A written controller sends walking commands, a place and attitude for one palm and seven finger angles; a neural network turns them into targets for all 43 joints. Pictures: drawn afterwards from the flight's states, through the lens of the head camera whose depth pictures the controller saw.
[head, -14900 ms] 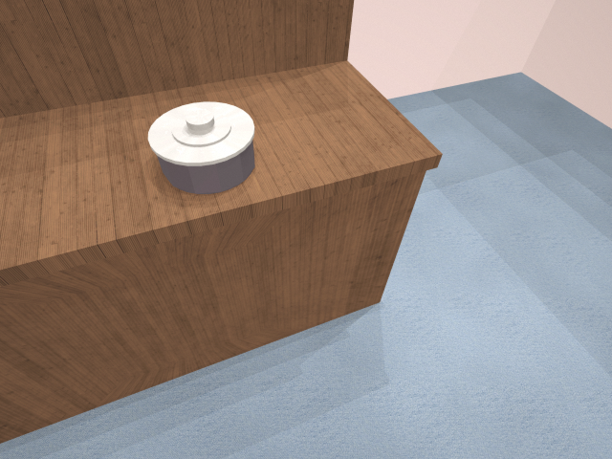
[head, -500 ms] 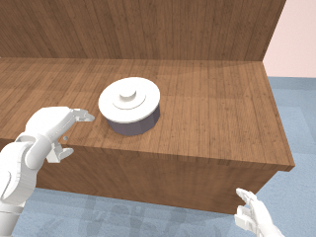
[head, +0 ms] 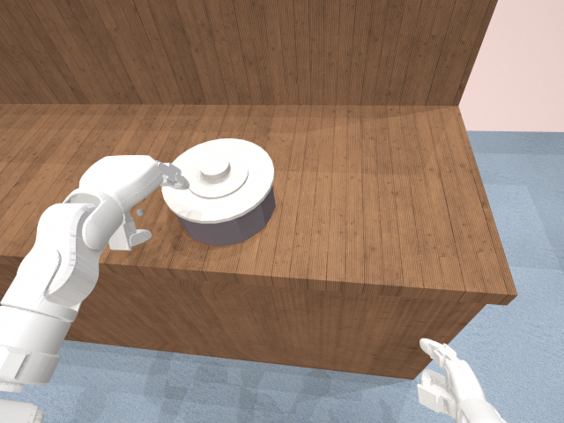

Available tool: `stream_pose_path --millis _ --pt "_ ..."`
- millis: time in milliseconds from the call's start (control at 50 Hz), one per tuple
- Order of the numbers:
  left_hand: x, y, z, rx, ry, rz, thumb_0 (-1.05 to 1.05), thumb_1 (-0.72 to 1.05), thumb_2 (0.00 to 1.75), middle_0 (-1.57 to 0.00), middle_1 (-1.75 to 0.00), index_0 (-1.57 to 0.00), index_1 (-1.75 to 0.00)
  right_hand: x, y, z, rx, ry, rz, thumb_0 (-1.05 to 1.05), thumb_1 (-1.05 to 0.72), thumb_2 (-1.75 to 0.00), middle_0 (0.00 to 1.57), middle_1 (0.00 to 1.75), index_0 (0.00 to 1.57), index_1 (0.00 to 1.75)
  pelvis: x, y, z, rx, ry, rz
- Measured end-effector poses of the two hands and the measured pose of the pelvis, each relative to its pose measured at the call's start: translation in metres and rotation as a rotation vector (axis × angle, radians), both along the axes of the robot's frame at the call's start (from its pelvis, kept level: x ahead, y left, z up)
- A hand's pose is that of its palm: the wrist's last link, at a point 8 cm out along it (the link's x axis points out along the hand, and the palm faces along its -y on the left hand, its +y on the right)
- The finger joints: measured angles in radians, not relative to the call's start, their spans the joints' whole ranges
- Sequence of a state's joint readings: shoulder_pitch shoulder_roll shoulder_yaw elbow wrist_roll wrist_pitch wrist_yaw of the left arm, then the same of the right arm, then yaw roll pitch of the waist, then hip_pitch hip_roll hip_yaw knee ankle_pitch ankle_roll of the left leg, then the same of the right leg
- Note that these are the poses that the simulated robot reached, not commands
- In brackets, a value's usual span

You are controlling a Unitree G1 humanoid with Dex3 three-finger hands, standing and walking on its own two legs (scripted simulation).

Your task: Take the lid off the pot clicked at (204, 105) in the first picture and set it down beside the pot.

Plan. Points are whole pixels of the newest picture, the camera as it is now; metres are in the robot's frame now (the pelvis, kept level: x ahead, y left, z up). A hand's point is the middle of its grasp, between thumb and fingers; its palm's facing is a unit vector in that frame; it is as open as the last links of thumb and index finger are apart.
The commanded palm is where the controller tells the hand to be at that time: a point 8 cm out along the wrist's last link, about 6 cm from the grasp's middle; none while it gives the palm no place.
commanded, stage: move the open hand above the knob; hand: left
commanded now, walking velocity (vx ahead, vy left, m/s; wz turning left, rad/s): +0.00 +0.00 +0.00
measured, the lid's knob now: (215, 167) +0.51 +0.17 +0.05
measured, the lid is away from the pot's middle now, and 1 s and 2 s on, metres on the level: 0.00 0.00 0.00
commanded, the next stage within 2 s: lower the open fingers around the knob in 1.86 s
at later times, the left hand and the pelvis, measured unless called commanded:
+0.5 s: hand (171, 195) +0.39 +0.20 +0.11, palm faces -0.34 -0.01 -0.94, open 10.3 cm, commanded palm +0.40 +0.21 +0.19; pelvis +0.01 +0.00 +0.00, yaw +0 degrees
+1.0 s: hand (195, 160) +0.46 +0.18 +0.11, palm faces -0.34 -0.03 -0.94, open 10.3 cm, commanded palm +0.47 +0.18 +0.19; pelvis +0.02 +0.01 +0.00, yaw -1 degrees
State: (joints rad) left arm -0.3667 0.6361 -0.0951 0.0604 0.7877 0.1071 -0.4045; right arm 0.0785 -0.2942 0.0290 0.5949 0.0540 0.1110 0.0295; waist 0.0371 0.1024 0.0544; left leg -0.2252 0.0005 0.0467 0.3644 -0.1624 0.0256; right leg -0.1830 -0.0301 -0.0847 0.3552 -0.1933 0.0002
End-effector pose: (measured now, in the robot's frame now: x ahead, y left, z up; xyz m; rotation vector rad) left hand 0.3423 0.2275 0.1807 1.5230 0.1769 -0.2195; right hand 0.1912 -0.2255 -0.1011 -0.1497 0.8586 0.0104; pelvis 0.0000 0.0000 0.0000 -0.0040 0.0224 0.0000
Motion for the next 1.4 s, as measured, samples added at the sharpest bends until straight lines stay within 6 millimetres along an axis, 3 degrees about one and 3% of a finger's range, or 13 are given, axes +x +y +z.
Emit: stream_pose_path --millis 60,180,340,460,600,660,760,900,1040,1200,1300,1400 --pt "0.005 0.004 -0.002 -0.030 0.003 0.066 0.00 -0.26 1.31 -0.81 -0.08 -0.81 -0.09 -0.005 -0.004 -0.002 0.015 0.012 -0.009 0.02 -0.91 -0.90 0.20 0.30 0.20 0.30 0.002 -0.001 0.000 0.000 0.007 -0.002" --pt "0.006 -0.016 -0.020 0.008 0.088 -0.007 0.00 -0.26 1.31 -0.81 -0.08 -0.81 -0.09 -0.009 -0.013 -0.005 -0.008 0.026 -0.028 0.02 -0.91 -0.90 0.20 0.30 0.20 0.30 0.003 -0.002 -0.001 0.000 0.001 -0.001" --pt "0.033 -0.006 -0.002 -0.022 0.029 0.036 0.00 -0.26 1.31 -0.81 -0.08 -0.81 -0.09 -0.019 -0.022 -0.004 -0.030 0.049 -0.060 0.01 -0.91 -0.90 0.19 0.30 0.20 0.30 0.005 -0.004 0.000 -0.001 0.012 0.000" --pt "0.044 -0.020 -0.021 0.015 0.110 0.005 0.00 -0.26 1.31 -0.81 -0.08 -0.81 -0.09 -0.027 -0.027 -0.007 -0.035 0.073 -0.089 0.01 -0.91 -0.90 0.20 0.30 0.20 0.30 0.006 -0.002 -0.001 -0.001 0.014 -0.006" --pt "0.073 -0.023 -0.002 -0.015 0.039 0.000 0.00 -0.26 1.31 -0.81 -0.08 -0.81 -0.09 -0.040 -0.027 -0.009 -0.044 0.104 -0.114 0.01 -0.91 -0.90 0.20 0.30 0.20 0.30 0.010 0.000 0.000 -0.001 0.031 -0.010" --pt "0.080 -0.023 -0.006 -0.005 0.058 0.029 0.00 -0.26 1.31 -0.81 -0.08 -0.81 -0.09 -0.047 -0.027 -0.012 -0.028 0.126 -0.126 0.01 -0.91 -0.90 0.20 0.30 0.20 0.30 0.012 0.001 -0.001 0.000 0.040 -0.014" --pt "0.085 -0.040 -0.012 0.017 0.091 -0.022 0.00 -0.26 1.31 -0.81 -0.08 -0.81 -0.09 -0.052 -0.025 -0.016 -0.030 0.151 -0.138 0.01 -0.91 -0.90 0.20 0.30 0.20 0.30 0.016 0.005 -0.001 -0.001 0.040 -0.014" --pt "0.108 -0.045 0.001 -0.006 0.047 -0.013 0.00 -0.26 1.31 -0.81 -0.08 -0.81 -0.09 -0.059 -0.024 -0.017 -0.033 0.163 -0.154 0.01 -0.91 -0.90 0.20 0.30 0.20 0.30 0.018 0.006 -0.001 0.001 0.058 -0.019" --pt "0.122 -0.048 -0.013 0.019 0.106 0.017 0.00 -0.26 1.31 -0.81 -0.08 -0.81 -0.09 -0.069 -0.027 -0.020 -0.040 0.196 -0.176 0.01 -0.91 -0.90 0.20 0.30 0.20 0.30 0.021 0.007 -0.002 0.000 0.073 -0.021" --pt "0.145 -0.054 0.005 -0.025 0.064 0.011 0.00 -0.26 1.31 -0.81 -0.08 -0.81 -0.09 -0.083 -0.033 -0.019 -0.065 0.220 -0.217 0.01 -0.91 -0.90 0.20 0.30 0.20 0.30 0.027 0.007 -0.002 0.001 0.091 -0.030" --pt "0.141 -0.050 -0.008 -0.001 0.094 0.018 0.00 -0.26 1.31 -0.81 -0.08 -0.81 -0.09 -0.090 -0.035 -0.020 -0.057 0.233 -0.233 0.01 -0.91 -0.90 0.20 0.30 0.20 0.30 0.030 0.008 -0.002 0.002 0.091 -0.039" --pt "0.133 -0.051 -0.003 -0.017 0.063 -0.014 0.00 -0.26 1.31 -0.81 -0.08 -0.81 -0.09 -0.086 -0.034 -0.019 -0.065 0.231 -0.222 0.01 -0.91 -0.90 0.20 0.30 0.20 0.30 0.030 0.008 -0.002 -0.001 0.077 -0.032"
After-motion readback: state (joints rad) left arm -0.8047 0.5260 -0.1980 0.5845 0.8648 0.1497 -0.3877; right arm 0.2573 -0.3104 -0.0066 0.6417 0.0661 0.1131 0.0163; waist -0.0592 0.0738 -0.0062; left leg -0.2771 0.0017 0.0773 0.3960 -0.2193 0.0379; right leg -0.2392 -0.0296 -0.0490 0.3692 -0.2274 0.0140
